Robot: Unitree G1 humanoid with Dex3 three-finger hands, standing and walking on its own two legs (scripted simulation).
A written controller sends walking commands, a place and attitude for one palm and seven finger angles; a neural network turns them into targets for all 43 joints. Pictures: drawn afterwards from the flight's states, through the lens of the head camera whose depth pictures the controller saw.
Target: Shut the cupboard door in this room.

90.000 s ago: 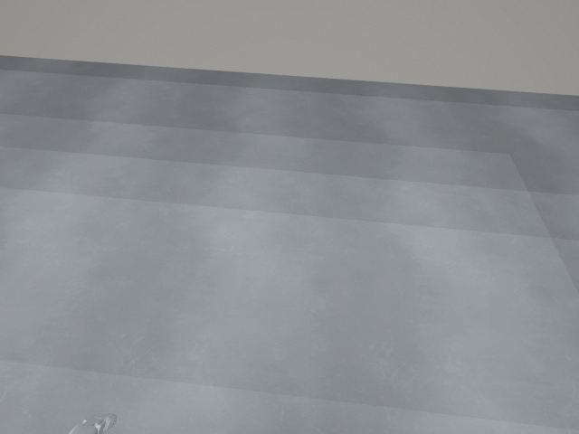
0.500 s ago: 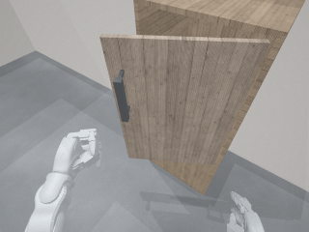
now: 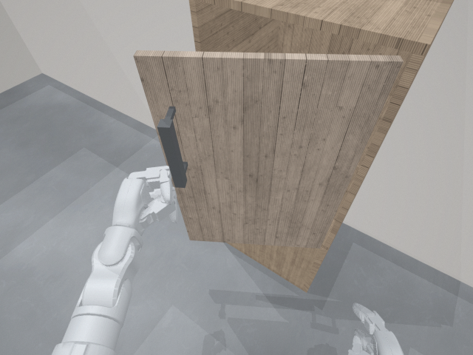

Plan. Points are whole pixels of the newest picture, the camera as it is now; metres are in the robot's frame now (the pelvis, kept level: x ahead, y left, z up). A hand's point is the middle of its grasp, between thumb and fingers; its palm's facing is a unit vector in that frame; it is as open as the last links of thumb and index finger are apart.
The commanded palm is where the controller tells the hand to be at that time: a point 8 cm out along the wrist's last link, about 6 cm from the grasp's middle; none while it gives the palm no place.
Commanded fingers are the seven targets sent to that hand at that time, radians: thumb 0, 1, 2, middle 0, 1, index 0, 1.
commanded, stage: bring the fist close to the handle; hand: left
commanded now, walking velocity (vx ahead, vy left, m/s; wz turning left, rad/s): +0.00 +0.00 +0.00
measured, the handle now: (176, 149) +0.46 +0.14 +0.10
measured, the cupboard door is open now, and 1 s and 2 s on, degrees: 30 28 13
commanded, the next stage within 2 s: push the door shut along its arc in 0.56 s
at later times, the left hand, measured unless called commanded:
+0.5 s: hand (183, 193) +0.36 +0.11 +0.09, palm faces -0.05 -1.00 -0.03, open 3.1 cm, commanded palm +0.34 +0.16 +0.10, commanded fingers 0.00 0.90 0.90 -1.30 -1.50 -1.30 -1.50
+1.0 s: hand (185, 175) +0.39 +0.11 +0.10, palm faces -0.12 -0.99 -0.04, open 3.1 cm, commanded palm +0.38 +0.15 +0.10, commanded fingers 0.00 0.90 0.90 -1.30 -1.50 -1.30 -1.50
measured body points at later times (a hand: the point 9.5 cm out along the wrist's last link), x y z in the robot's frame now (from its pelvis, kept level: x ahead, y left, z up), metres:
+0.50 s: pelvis +0.00 +0.00 +0.00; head +0.02 -0.02 +0.45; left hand +0.35 +0.16 +0.10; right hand +0.11 -0.25 -0.11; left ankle -0.01 +0.10 -0.71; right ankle +0.01 -0.10 -0.71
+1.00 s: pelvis -0.02 +0.00 +0.00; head +0.02 -0.01 +0.45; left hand +0.39 +0.16 +0.10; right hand +0.10 -0.25 -0.11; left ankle -0.01 +0.10 -0.71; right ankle +0.01 -0.10 -0.71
